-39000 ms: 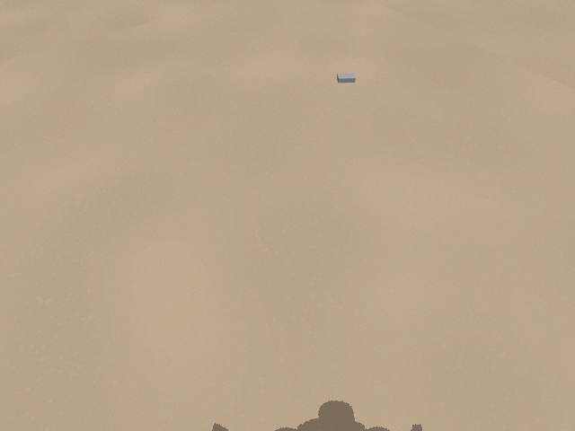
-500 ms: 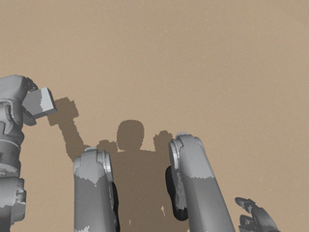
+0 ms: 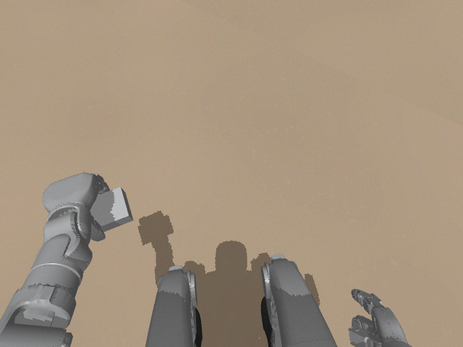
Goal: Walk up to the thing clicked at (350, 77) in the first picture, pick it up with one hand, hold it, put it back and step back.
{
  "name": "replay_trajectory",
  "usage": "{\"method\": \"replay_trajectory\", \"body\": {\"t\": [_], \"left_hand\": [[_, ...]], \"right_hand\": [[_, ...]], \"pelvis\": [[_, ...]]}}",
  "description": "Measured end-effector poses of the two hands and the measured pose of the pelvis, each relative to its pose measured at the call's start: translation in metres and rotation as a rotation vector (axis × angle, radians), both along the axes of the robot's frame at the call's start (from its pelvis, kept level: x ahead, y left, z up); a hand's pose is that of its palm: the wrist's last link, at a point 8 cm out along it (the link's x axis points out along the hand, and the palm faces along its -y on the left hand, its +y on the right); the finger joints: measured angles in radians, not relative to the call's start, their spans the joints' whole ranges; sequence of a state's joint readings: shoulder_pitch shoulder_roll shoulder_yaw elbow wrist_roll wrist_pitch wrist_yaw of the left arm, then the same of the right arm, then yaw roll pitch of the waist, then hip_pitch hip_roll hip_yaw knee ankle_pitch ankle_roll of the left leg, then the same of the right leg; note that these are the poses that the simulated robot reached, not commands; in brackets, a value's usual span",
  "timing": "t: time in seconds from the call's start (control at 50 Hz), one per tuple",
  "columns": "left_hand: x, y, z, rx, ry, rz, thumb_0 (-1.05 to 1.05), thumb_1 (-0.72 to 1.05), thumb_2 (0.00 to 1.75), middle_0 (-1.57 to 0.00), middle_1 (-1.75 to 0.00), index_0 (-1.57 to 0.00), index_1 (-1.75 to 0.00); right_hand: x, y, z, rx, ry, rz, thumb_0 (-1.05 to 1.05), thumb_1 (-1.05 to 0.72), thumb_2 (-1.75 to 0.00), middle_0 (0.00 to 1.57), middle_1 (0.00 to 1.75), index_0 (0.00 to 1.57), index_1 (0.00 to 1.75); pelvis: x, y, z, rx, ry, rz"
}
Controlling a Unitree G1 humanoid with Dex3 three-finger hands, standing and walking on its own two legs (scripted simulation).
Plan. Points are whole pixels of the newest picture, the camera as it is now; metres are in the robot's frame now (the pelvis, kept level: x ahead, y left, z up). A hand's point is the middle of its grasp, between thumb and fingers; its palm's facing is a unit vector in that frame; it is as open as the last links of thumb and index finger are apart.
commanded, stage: lift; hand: left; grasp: from above
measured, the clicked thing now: (99, 214) +0.39 +0.25 -0.11
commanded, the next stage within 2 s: hold in 0.64 s
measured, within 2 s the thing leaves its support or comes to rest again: neither
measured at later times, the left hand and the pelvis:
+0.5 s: hand (70, 188) +0.37 +0.23 +0.05, palm faces -0.42 -0.17 -0.89, open 9.4 cm; pelvis +0.04 +0.00 +0.13, yaw +1 degrees
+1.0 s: hand (58, 166) +0.38 +0.23 +0.10, palm faces -0.41 -0.16 -0.90, open 9.4 cm; pelvis +0.07 +0.00 +0.17, yaw +0 degrees
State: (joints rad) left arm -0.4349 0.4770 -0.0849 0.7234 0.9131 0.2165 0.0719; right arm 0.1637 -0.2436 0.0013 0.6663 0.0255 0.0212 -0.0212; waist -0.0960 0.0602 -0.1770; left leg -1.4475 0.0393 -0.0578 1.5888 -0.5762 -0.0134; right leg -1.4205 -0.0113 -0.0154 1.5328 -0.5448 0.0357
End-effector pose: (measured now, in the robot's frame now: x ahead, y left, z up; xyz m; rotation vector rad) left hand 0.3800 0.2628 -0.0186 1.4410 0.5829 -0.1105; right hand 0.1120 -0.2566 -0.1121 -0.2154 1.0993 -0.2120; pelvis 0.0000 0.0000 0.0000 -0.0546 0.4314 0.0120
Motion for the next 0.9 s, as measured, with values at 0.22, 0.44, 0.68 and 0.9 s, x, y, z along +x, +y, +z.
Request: {"method": "replay_trajectory", "body": {"t": [0.22,0.44,0.68,0.9], "left_hand": [[-0.019,-0.015,0.062,-0.027,0.034,-0.006,0.0,0.17,0.11,-0.85,-0.27,-0.86,-0.25],[-0.009,-0.027,0.114,-0.01,0.013,0.013,0.0,0.16,0.14,-0.83,-0.31,-0.84,-0.3],[-0.005,-0.032,0.145,-0.023,0.036,0.03,0.0,0.17,0.15,-0.82,-0.32,-0.83,-0.31],[-0.002,-0.035,0.167,-0.007,0.009,0.01,0.01,0.18,0.13,-0.83,-0.31,-0.83,-0.29]], "right_hand": [[-0.002,-0.009,0.075,-0.034,-0.029,-0.033,0.0,-0.88,-0.89,0.2,0.3,0.21,0.3],[0.007,-0.009,0.12,-0.022,-0.048,-0.036,0.01,-0.88,-0.89,0.2,0.3,0.2,0.3],[0.023,-0.002,0.149,0.015,-0.074,-0.023,0.01,-0.88,-0.89,0.2,0.3,0.2,0.3],[0.046,-0.002,0.165,0.02,-0.104,-0.009,0.01,-0.88,-0.89,0.2,0.3,0.2,0.3]], "pelvis": [[0.02,-0.003,0.072,0.016,-0.116,0.003],[0.039,-0.004,0.12,0.027,-0.199,0.001],[0.054,-0.003,0.151,0.039,-0.257,-0.003],[0.065,-0.002,0.165,0.045,-0.294,-0.004]]}}
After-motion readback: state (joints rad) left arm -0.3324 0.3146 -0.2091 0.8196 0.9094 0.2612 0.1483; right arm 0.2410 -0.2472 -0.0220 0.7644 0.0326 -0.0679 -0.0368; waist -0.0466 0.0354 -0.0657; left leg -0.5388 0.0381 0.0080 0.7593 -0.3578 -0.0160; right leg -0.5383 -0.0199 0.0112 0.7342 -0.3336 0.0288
